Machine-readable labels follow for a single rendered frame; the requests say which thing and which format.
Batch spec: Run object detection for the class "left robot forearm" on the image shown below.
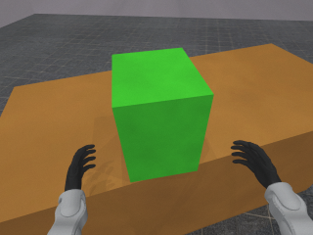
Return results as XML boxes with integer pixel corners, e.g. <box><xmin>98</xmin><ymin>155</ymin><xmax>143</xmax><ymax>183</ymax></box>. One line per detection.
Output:
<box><xmin>47</xmin><ymin>189</ymin><xmax>88</xmax><ymax>235</ymax></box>

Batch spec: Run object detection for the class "carton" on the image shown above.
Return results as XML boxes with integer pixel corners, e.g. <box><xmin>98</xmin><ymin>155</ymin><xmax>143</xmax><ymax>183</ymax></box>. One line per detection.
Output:
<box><xmin>112</xmin><ymin>47</ymin><xmax>214</xmax><ymax>182</ymax></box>

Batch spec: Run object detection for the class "right robot forearm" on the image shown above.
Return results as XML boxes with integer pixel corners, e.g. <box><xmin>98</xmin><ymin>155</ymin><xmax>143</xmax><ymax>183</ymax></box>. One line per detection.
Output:
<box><xmin>264</xmin><ymin>182</ymin><xmax>313</xmax><ymax>235</ymax></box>

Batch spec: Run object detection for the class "left robot hand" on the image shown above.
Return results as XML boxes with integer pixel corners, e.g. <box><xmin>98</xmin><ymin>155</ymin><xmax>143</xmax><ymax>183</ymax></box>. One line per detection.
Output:
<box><xmin>65</xmin><ymin>144</ymin><xmax>96</xmax><ymax>191</ymax></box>

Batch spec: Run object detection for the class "right robot hand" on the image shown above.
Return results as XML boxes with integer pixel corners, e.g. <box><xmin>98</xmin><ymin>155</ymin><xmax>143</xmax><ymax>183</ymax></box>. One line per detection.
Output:
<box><xmin>231</xmin><ymin>140</ymin><xmax>282</xmax><ymax>189</ymax></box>

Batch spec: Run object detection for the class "pedestal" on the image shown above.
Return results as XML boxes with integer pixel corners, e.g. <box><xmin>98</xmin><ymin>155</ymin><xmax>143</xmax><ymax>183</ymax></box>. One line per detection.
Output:
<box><xmin>0</xmin><ymin>43</ymin><xmax>313</xmax><ymax>235</ymax></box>

